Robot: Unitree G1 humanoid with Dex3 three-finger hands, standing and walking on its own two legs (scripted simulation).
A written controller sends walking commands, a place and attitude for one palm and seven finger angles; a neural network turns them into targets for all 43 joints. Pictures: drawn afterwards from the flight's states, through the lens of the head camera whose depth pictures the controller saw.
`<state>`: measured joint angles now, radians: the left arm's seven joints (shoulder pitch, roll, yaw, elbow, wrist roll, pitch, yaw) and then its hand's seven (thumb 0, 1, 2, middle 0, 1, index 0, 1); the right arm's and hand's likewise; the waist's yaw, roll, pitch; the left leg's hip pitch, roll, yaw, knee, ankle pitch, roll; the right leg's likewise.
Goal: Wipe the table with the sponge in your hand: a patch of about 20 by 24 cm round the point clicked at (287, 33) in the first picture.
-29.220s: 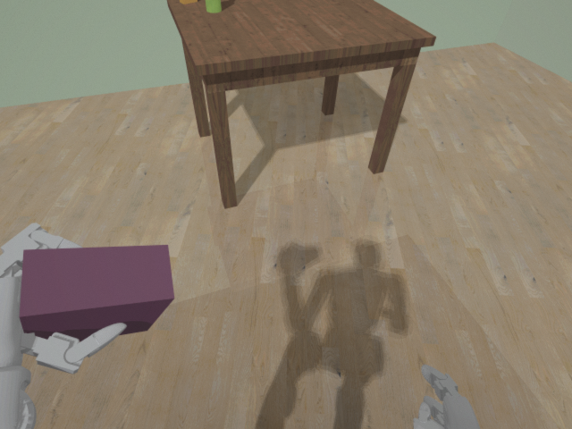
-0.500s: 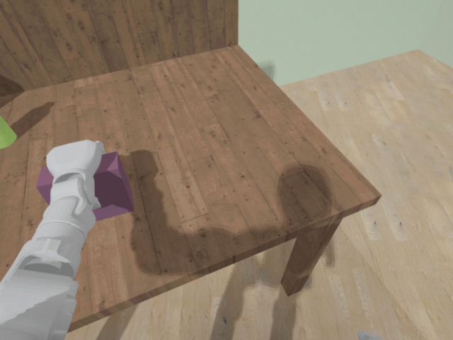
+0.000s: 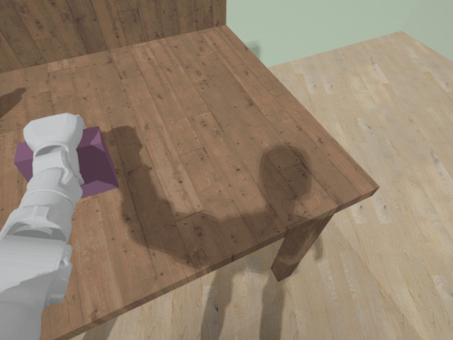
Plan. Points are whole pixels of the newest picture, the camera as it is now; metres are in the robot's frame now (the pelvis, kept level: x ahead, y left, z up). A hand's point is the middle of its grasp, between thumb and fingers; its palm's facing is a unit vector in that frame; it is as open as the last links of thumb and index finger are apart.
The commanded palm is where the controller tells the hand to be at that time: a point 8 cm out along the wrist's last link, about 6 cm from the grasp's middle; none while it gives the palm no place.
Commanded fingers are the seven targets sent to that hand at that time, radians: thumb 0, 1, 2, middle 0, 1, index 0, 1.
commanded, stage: slide back across to the first lane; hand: left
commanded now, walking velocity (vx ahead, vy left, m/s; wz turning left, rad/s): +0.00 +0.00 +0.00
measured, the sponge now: (76, 174) +0.43 +0.31 +0.02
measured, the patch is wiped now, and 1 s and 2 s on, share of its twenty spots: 1.00 1.00 1.00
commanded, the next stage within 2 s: wipe back along the first lane in 0.60 s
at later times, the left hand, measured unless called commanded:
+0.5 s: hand (31, 165) +0.41 +0.36 +0.07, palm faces -0.11 -0.05 -0.99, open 10.1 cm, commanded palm +0.38 +0.36 +0.12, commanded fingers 0.00 0.10 1.30 -1.20 -1.60 -1.20 -1.60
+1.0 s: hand (14, 181) +0.37 +0.38 +0.07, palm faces -0.08 -0.03 -1.00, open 10.1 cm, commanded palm +0.35 +0.36 +0.10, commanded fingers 0.00 0.10 1.30 -1.20 -1.60 -1.20 -1.60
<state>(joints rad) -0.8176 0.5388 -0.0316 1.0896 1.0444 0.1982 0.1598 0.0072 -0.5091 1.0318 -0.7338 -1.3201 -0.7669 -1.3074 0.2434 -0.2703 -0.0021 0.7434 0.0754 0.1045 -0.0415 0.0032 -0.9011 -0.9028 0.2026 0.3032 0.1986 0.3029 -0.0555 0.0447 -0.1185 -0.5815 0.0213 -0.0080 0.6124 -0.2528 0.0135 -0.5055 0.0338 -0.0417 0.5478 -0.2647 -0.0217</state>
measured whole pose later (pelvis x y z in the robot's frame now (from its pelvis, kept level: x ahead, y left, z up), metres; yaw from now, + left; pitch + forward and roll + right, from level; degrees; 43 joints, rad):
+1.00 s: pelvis +0.03 +0.02 +0.01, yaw +0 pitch +9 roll -2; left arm -0.42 0.59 0.07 0.67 0.99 0.14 0.11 0.00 -0.50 1.03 -0.72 -1.33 -0.75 -1.32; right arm 0.20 -0.28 -0.01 0.69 0.08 0.14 -0.03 0.00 -0.90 -0.90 0.20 0.30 0.20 0.30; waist 0.02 0.05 -0.09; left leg -0.43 -0.01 0.00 0.56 -0.28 0.04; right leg -0.34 0.01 -0.03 0.45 -0.27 0.00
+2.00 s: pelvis +0.03 +0.01 +0.01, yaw +1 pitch +3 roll -1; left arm 0.04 0.48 0.00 0.13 0.94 0.31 0.12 0.00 -0.48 1.03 -0.70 -1.34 -0.73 -1.34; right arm 0.08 -0.27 0.02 0.64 0.07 0.10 -0.03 0.01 -0.90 -0.90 0.20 0.30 0.20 0.30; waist 0.08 0.08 -0.07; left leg -0.29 -0.01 -0.01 0.52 -0.28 0.02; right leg -0.21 0.01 -0.04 0.46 -0.30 -0.01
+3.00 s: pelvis +0.02 +0.00 +0.01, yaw +1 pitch -2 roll -1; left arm 0.18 0.47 -0.03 -0.05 0.91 0.33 0.07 -0.01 -0.48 1.03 -0.70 -1.34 -0.72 -1.34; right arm 0.05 -0.26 0.02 0.67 0.05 0.06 -0.05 0.01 -0.90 -0.90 0.20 0.30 0.20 0.30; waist 0.11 0.09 -0.02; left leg -0.20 0.00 -0.01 0.48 -0.25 0.01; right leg -0.13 0.02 -0.04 0.42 -0.27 -0.02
